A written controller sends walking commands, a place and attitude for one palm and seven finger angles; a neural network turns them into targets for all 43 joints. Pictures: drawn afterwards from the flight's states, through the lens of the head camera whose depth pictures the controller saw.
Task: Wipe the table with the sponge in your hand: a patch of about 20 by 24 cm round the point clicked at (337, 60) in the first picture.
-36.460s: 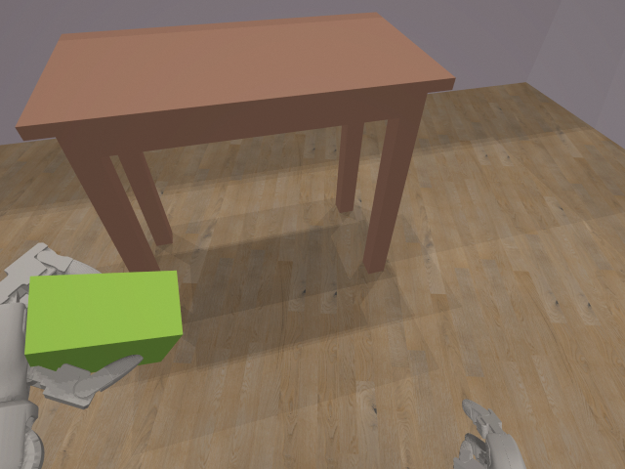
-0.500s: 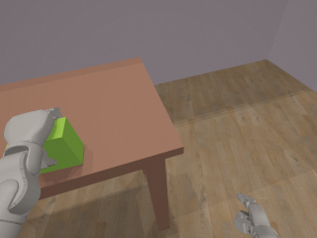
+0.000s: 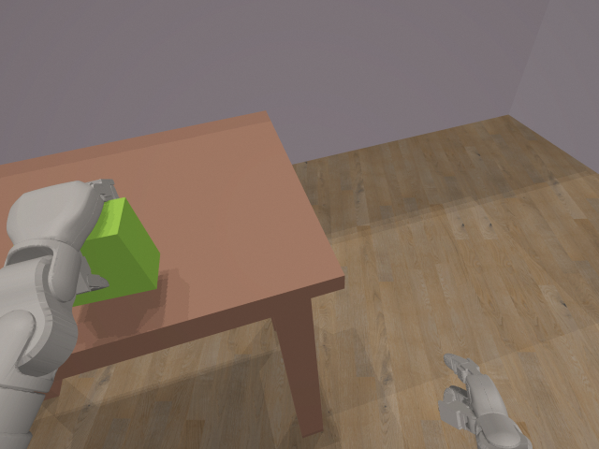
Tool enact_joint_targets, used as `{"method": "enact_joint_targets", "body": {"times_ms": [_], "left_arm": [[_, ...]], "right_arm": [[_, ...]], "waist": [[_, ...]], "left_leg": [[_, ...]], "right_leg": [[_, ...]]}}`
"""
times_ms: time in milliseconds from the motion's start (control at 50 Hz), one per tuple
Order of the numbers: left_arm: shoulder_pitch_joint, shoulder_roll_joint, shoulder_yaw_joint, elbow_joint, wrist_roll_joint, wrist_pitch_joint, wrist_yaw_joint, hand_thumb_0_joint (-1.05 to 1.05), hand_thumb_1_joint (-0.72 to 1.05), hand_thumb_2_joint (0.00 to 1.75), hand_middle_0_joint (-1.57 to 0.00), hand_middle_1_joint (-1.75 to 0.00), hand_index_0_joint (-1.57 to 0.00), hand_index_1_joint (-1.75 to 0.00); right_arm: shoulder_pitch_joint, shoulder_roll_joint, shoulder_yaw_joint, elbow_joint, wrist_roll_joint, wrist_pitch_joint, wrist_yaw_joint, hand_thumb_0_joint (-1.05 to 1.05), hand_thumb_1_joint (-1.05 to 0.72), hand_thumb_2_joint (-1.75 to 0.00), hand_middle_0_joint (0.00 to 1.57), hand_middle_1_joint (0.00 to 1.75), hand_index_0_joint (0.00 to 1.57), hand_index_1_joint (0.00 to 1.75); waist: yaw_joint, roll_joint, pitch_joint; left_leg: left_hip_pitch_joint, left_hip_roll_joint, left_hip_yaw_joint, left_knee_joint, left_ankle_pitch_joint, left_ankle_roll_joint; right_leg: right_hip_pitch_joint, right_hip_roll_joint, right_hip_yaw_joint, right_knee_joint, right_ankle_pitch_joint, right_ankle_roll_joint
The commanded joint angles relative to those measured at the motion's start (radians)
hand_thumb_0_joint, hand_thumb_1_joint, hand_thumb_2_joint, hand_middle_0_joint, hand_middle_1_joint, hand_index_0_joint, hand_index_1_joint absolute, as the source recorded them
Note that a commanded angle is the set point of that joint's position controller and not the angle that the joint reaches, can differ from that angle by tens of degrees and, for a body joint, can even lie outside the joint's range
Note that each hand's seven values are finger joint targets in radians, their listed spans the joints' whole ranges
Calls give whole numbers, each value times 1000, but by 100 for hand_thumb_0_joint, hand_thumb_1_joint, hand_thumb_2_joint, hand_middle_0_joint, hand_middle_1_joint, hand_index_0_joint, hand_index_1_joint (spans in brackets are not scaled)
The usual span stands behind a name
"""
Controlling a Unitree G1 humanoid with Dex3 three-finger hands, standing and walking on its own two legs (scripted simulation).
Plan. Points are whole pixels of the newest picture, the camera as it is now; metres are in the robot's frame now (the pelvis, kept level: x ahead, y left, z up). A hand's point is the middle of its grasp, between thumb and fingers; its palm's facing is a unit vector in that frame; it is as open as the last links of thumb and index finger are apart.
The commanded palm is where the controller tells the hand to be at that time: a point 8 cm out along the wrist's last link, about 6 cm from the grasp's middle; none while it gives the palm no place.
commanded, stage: lift the sponge slowly off the table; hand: left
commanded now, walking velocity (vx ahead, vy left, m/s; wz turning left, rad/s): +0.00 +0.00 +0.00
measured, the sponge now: (102, 263) +0.28 +0.31 +0.13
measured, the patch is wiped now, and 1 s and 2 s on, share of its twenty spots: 0.95 0.95 0.95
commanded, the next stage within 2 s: bring the sponge back beside the body in 0.96 s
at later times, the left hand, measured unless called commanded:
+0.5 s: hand (76, 219) +0.28 +0.31 +0.20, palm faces +0.11 +0.01 -0.99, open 10.2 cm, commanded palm +0.24 +0.32 +0.27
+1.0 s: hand (68, 196) +0.29 +0.32 +0.23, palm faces +0.13 +0.01 -0.99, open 10.2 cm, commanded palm +0.25 +0.32 +0.30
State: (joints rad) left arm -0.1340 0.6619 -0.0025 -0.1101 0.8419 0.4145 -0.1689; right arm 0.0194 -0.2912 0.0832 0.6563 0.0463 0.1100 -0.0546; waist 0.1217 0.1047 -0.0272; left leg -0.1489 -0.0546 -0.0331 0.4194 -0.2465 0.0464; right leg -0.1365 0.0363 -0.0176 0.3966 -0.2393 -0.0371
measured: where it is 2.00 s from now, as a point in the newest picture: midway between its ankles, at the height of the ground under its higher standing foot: outside the picture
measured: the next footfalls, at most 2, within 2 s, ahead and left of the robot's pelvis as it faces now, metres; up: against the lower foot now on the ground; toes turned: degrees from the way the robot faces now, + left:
none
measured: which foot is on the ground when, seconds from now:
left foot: down 0.00-1.00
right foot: down 0.00-1.00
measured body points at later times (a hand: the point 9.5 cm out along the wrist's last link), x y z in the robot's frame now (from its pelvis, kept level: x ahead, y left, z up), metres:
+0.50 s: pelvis -0.01 +0.00 +0.00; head -0.02 -0.05 +0.45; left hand +0.27 +0.31 +0.26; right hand +0.24 -0.20 -0.09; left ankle -0.01 +0.09 -0.74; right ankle -0.02 -0.10 -0.74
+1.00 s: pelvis -0.01 +0.00 +0.00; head -0.02 -0.05 +0.45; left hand +0.28 +0.31 +0.28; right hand +0.24 -0.20 -0.09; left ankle -0.01 +0.09 -0.74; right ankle -0.02 -0.10 -0.74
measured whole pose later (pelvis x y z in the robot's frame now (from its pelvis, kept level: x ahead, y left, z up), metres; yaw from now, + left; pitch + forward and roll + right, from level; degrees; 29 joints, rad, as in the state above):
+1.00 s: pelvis -0.01 +0.00 +0.00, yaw +0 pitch +0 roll +0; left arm -0.35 0.74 -0.01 -0.05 0.83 0.48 -0.29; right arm 0.02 -0.30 0.09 0.64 0.06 0.12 -0.06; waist 0.12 0.12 -0.04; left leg -0.19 -0.06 -0.03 0.44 -0.24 0.04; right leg -0.19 0.03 -0.02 0.43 -0.24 -0.04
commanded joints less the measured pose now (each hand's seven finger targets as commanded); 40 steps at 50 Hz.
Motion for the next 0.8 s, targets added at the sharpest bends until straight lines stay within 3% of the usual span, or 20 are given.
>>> {"method": "enact_joint_targets", "body": {"times_ms": [0, 100, 120, 140, 200, 220, 240, 320, 340, 420, 440, 500, 520, 540, 580, 620, 640, 660, 720, 780], "left_arm": [[-313, 314, 206, -183, 31, 1, 47, 0, 10, 130, -120, -160, -120, -160], [-389, 328, 190, -137, 36, 11, 38, 0, 10, 130, -120, -160, -120, -160], [-410, 317, 175, -141, 35, 18, 33, 0, 10, 130, -120, -160, -120, -160], [-426, 315, 171, -137, 37, 9, 33, 0, 10, 130, -120, -160, -120, -160], [-427, 332, 183, -162, 35, -3, 19, 0, 10, 130, -120, -160, -120, -160], [-416, 343, 199, -175, 31, 2, 18, 0, 10, 130, -120, -160, -120, -160], [-400, 303, 168, -165, 28, 1, 13, 0, 10, 130, -120, -160, -120, -160], [-423, 341, 195, -128, 29, 18, 8, 0, 10, 130, -120, -160, -120, -160], [-433, 336, 183, -111, 36, 20, 6, 0, 10, 130, -120, -160, -120, -160], [-488, 361, 189, -99, 34, 29, -4, 0, 10, 130, -120, -160, -120, -160], [-490, 344, 172, -91, 34, 29, -9, 0, 10, 130, -120, -160, -120, -160], [-518, 362, 176, -103, 32, 24, -21, 0, 10, 130, -120, -160, -120, -160], [-522, 364, 178, -120, 33, 28, -24, 0, 10, 130, -120, -160, -120, -160], [-529, 347, 164, -117, 33, 24, -27, 0, 10, 130, -120, -160, -120, -160], [-535, 355, 161, -89, 36, 27, -34, 0, 10, 130, -120, -160, -120, -160], [-566, 344, 149, -116, 36, 31, -39, 0, 10, 130, -120, -160, -120, -160], [-584, 340, 140, -113, 36, 28, -41, 0, 10, 130, -120, -160, -120, -160], [-566, 377, 177, -73, 37, 29, -39, 0, 10, 130, -120, -160, -120, -160], [-592, 399, 191, -97, 38, 34, -41, 0, 10, 130, -120, -160, -120, -160], [-565, 391, 192, -115, 26, 33, -49, 0, 10, 130, -120, -160, -120, -160]], "right_arm": [[-206, -97, -38, -170, -2, -48, -8, 0, -90, -90, 20, 30, 20, 30], [-209, -101, -37, -164, 5, -46, -15, 0, -90, -90, 20, 30, 20, 30], [-224, -101, -33, -175, 10, -49, -17, 0, -90, -90, 20, 30, 20, 30], [-209, -99, -32, -166, 8, -56, -18, 0, -90, -90, 20, 30, 20, 30], [-203, -100, -38, -169, 2, -59, -21, 0, -90, -90, 20, 30, 20, 30], [-218, -99, -36, -180, 8, -59, -18, 0, -90, -90, 20, 30, 20, 30], [-211, -90, -31, -178, 5, -63, -17, 0, -90, -90, 20, 30, 20, 30], [-216, -98, -32, -178, 8, -55, -16, 0, -90, -90, 20, 30, 20, 30], [-206, -98, -28, -171, 6, -54, -16, 0, -90, -90, 20, 30, 20, 30], [-219, -102, -29, -175, 11, -48, -15, 0, -90, -90, 20, 30, 20, 30], [-211, -97, -26, -174, 9, -51, -15, 0, -90, -90, 20, 30, 20, 30], [-210, -101, -31, -176, 7, -51, -18, 0, -90, -90, 20, 30, 20, 30], [-221, -100, -29, -185, 13, -52, -18, 0, -90, -90, 20, 30, 20, 30], [-213, -95, -26, -184, 9, -57, -18, 0, -90, -90, 20, 30, 20, 30], [-206, -99, -28, -176, 11, -50, -19, 0, -90, -90, 20, 30, 20, 30], [-221, -97, -28, -189, 16, -54, -19, 0, -90, -90, 20, 30, 20, 30], [-210, -94, -26, -185, 13, -59, -20, 0, -90, -90, 20, 30, 20, 30], [-197, -99, -29, -172, 10, -56, -20, 0, -90, -90, 20, 30, 20, 30], [-215, -102, -30, -184, 14, -50, -17, 0, -90, -90, 20, 30, 20, 30], [-209, -97, -30, -184, 8, -49, -13, 0, -90, -90, 20, 30, 20, 30]], "waist": [[6, -40, -227], [-4, -30, -207], [-5, 5, -218], [-10, -22, -229], [-4, -17, -261], [2, 21, -270], [-2, -11, -256], [3, -11, -225], [-1, -46, -225], [0, -12, -234], [-2, -40, -232], [0, -36, -249], [-1, 0, -262], [-2, -31, -265], [-7, -29, -230], [-6, 11, -247], [-8, -16, -257], [-4, -41, -250], [4, 1, -275], [10, -26, -290]], "left_leg": [[-17, 5, -11, -35, 338, -10], [-25, 4, -9, -40, 292, -10], [-21, 5, -10, -40, 279, -10], [-16, 4, -10, -37, 292, -10], [0, 0, -12, -29, 324, -7], [-4, 4, -19, -27, 328, -9], [-10, 2, -11, -22, 326, -8], [-33, 10, -19, -38, 280, -12], [-36, 9, -11, -36, 280, -12], [-41, 11, -16, -40, 265, -14], [-44, 9, -12, -38, 266, -13], [-34, 7, -13, -35, 270, -9], [-29, 10, -17, -34, 268, -10], [-29, 8, -14, -29, 276, -10], [-38, 11, -16, -40, 263, -11], [-26, 12, -19, -36, 266, -9], [-24, 10, -16, -32, 266, -9], [-35, 12, -19, -35, 267, -9], [-37, 12, -21, -28, 283, -11], [-35, 8, -16, -17, 322, -10]], "right_leg": [[158, -6, 35, -3, 290, -25], [135, -8, 37, -13, 243, -23], [129, -4, 47, -17, 221, -30], [139, -9, 35, -10, 234, -28], [153, -10, 35, -5, 277, -24], [154, -5, 49, -4, 271, -34], [156, -13, 35, 4, 273, -28], [127, -6, 41, -9, 222, -30], [133, -12, 34, -5, 223, -26], [129, -8, 48, -10, 211, -30], [134, -15, 36, -4, 212, -25], [135, -16, 38, -4, 226, -21], [131, -10, 46, -5, 214, -28], [137, -18, 36, 3, 222, -24], [117, -14, 29, -6, 211, -21], [110, -10, 38, -8, 202, -28], [118, -18, 32, -2, 205, -25], [122, -15, 33, -3, 211, -24], [131, -14, 46, 3, 226, -31], [151, -22, 43, 19, 282, -24]]}}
